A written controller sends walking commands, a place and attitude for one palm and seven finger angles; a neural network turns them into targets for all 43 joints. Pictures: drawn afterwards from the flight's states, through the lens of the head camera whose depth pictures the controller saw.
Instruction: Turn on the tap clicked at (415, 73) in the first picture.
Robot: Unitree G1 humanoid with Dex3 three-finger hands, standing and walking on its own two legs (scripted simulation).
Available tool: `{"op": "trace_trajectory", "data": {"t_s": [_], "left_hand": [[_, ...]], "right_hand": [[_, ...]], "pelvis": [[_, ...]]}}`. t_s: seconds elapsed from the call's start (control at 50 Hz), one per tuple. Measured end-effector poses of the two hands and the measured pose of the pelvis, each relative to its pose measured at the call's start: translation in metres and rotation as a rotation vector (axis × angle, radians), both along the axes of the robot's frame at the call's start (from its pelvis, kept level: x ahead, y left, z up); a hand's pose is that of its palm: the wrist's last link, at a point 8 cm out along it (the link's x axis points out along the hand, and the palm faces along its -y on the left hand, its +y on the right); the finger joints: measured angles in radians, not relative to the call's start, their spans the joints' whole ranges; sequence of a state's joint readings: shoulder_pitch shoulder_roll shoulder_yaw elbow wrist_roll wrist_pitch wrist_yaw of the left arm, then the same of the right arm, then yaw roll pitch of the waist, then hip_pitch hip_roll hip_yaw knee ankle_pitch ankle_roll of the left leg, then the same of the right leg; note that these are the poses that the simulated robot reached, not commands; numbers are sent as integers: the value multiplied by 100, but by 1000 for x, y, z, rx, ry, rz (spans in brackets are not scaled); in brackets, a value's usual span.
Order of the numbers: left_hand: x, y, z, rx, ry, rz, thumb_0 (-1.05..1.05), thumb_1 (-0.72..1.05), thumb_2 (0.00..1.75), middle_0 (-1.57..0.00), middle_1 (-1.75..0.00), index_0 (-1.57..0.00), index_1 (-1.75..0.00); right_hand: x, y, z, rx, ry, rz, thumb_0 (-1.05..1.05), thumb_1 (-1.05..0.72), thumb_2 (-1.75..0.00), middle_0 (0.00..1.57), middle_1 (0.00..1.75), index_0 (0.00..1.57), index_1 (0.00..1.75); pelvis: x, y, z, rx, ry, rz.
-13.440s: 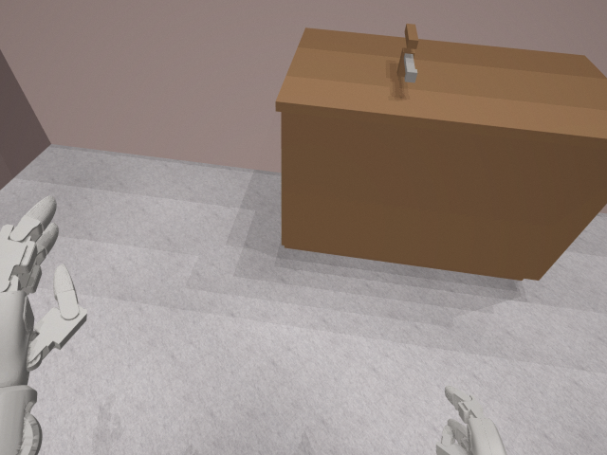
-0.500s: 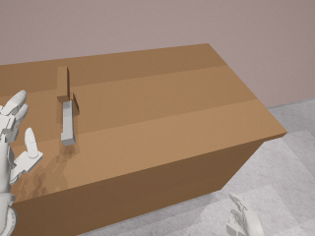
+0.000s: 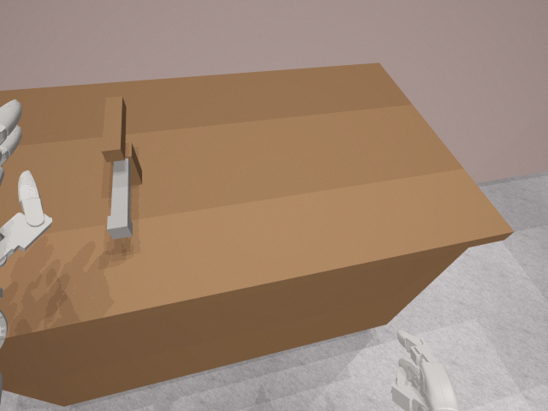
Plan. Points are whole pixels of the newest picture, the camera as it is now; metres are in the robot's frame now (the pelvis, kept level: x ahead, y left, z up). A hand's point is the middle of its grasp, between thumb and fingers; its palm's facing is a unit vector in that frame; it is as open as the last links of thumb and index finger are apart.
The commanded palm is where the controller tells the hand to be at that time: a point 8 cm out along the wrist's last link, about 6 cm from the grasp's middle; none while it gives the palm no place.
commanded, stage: come to a stop and stand still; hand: left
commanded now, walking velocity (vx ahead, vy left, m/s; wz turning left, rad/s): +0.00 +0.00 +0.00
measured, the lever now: (120, 226) +0.33 +0.28 +0.04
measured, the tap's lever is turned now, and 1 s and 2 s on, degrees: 0 0 0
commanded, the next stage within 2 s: look again from close up in 0.58 s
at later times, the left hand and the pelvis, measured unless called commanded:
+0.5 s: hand (64, 234) +0.24 +0.27 +0.16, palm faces +0.36 -0.86 -0.37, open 7.5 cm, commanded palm +0.18 +0.30 +0.17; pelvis +0.01 +0.02 +0.00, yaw -1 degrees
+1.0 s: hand (58, 253) +0.23 +0.27 +0.15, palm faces +0.36 -0.86 -0.36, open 7.5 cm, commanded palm +0.17 +0.30 +0.17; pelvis +0.00 +0.02 +0.00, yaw +0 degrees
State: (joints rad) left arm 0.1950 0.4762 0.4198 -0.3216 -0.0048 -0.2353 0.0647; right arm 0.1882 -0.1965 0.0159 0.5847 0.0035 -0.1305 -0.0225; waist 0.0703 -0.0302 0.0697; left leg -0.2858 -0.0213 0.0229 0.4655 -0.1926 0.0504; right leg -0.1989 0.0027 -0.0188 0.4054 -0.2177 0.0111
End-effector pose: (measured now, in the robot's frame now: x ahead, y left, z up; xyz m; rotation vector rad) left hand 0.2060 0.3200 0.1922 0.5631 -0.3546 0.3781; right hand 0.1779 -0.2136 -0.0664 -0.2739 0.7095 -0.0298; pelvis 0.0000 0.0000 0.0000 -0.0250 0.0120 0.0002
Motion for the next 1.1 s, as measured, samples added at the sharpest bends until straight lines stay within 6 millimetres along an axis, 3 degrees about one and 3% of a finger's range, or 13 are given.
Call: {"op": "trace_trajectory", "data": {"t_s": [0.04,0.08,0.18,0.26,0.36,0.48,0.66,0.84,1.06,1.1], "left_hand": [[4,4,4,-31,-37,18,1,88,90,-21,-30,-21,-30],[4,-7,3,-56,-34,-15,1,89,90,-21,-30,-20,-30],[-4,-35,-22,-87,90,-145,1,89,90,-21,-30,-20,-30],[-6,-23,-34,-84,136,-123,1,88,90,-21,-30,-21,-30],[-5,-7,-25,-90,68,-54,1,88,90,-22,-30,-21,-30],[-3,-12,-17,-102,15,-76,1,89,90,-21,-30,-21,-30],[-6,-8,-25,-114,70,-74,1,88,90,-21,-30,-21,-30],[-18,-6,-25,-135,64,-48,1,88,90,-21,-30,-21,-30],[-17,-9,-30,-144,91,-55,1,89,90,-21,-30,-21,-30],[-9,-5,-12,-12,50,-72,2,88,90,-21,-30,-21,-30]], "right_hand": [[-1,1,0,26,-18,-5,1,-90,-90,20,30,20,30],[-3,1,0,50,-43,-25,1,-90,-90,20,30,21,30],[-12,2,0,47,-48,-80,1,-90,-90,20,30,21,30],[-18,3,-2,12,-3,-86,1,-90,-90,20,30,20,30],[-14,7,-4,-11,24,-54,1,-90,-90,20,30,20,30],[2,15,2,-1,-13,-41,1,-90,-90,20,30,20,30],[16,23,11,11,-59,-35,1,-90,-90,20,30,21,30],[7,22,8,-1,-32,-30,1,-90,-90,20,30,21,30],[-9,16,4,-2,-6,-62,1,-90,-90,20,30,21,30],[-12,18,2,-41,2,-17,1,-90,-90,20,30,20,30]], "pelvis": [[-1,2,-1,1,-3,-11],[-1,7,-2,0,-6,-24],[4,14,-2,-2,-5,-38],[6,15,-2,-3,-4,-24],[9,17,-2,-6,-6,-11],[14,21,-2,-9,-6,-11],[13,23,-1,-11,-8,-7],[8,23,0,-12,-15,-2],[4,23,1,-12,-19,-2],[1,20,-2,-10,-17,25]]}}
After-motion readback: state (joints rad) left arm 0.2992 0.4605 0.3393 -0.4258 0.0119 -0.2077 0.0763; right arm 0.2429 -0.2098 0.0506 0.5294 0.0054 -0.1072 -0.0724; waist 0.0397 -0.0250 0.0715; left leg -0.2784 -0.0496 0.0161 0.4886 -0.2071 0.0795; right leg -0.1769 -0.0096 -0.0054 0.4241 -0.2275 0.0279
